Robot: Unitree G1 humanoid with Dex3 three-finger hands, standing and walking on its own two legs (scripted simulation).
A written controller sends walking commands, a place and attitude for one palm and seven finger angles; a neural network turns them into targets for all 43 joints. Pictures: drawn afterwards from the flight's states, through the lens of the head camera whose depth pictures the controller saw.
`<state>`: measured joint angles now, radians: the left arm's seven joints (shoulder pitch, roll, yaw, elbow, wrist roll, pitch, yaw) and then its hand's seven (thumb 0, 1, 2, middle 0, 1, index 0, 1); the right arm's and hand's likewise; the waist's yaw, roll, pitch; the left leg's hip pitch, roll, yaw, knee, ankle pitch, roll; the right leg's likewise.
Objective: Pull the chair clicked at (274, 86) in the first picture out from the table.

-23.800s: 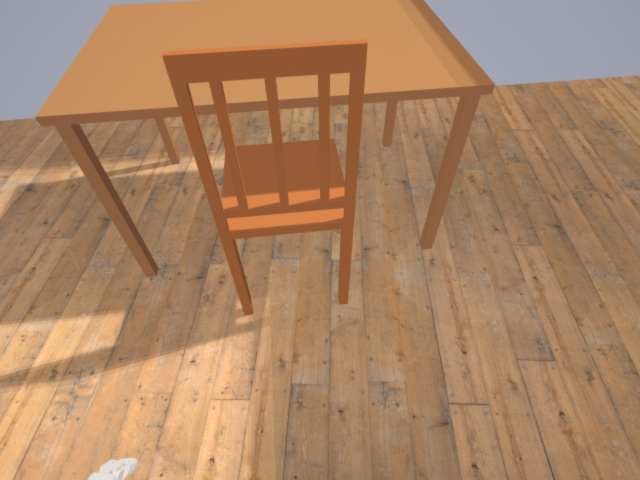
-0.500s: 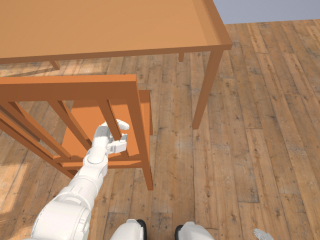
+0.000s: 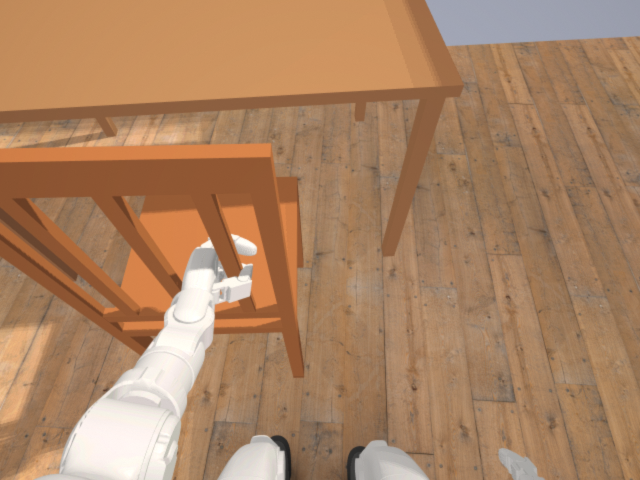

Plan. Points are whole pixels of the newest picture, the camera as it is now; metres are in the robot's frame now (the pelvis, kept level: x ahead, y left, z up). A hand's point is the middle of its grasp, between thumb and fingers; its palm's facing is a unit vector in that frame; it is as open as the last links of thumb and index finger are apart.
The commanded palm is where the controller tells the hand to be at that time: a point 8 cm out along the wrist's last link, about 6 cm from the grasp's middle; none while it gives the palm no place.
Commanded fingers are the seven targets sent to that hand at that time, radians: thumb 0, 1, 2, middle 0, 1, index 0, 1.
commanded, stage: step backward, pulling the chair out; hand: left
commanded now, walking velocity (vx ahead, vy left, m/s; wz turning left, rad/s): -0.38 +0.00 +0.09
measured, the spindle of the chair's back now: (158, 265) +0.41 +0.24 -0.05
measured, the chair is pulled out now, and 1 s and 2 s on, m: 0.16 0.17 0.17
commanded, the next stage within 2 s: stop walking, hand still on the chair in 0.64 s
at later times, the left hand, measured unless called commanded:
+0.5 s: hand (243, 281) +0.38 +0.11 -0.05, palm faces -0.05 -0.98 -0.20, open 5.4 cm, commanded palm +0.38 +0.16 -0.04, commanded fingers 0.00 0.90 0.90 -0.50 -1.45 -0.50 -1.45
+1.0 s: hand (241, 285) +0.37 +0.11 -0.05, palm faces -0.07 -0.98 -0.18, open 5.4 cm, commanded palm +0.36 +0.16 -0.03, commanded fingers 0.00 0.90 0.90 -0.50 -1.45 -0.50 -1.45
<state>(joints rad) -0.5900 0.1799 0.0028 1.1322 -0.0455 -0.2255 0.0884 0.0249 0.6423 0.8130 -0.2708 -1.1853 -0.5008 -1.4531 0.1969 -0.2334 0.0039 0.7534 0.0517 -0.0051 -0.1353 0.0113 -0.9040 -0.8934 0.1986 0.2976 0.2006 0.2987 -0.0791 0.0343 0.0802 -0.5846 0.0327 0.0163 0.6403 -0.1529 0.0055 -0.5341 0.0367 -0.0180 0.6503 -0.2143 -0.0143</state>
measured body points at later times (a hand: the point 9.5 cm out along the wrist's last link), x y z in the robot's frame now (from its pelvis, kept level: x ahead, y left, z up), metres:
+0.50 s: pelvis +0.00 +0.00 +0.00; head +0.08 -0.01 +0.44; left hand +0.38 +0.16 -0.03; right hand +0.09 -0.27 -0.13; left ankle +0.10 +0.12 -0.72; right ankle +0.07 -0.11 -0.72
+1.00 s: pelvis +0.02 +0.00 +0.01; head +0.09 +0.00 +0.46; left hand +0.37 +0.16 -0.03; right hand +0.12 -0.25 -0.11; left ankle +0.10 +0.12 -0.72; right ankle +0.07 -0.11 -0.72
